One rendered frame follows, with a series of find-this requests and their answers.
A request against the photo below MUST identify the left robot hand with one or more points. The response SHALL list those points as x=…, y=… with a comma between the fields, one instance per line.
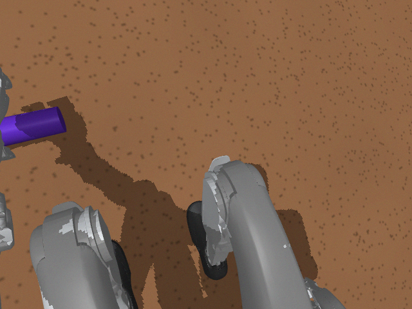
x=5, y=83

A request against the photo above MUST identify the bottle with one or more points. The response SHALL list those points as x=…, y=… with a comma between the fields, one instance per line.
x=32, y=125

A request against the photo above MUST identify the left robot foot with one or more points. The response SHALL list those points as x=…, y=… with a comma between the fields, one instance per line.
x=125, y=273

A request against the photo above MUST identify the right robot hand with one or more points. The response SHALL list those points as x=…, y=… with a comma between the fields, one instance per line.
x=323, y=298

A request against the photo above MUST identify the right robot foot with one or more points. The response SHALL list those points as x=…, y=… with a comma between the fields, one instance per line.
x=198, y=236

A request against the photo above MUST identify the left robot arm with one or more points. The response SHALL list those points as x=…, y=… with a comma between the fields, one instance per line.
x=6, y=224

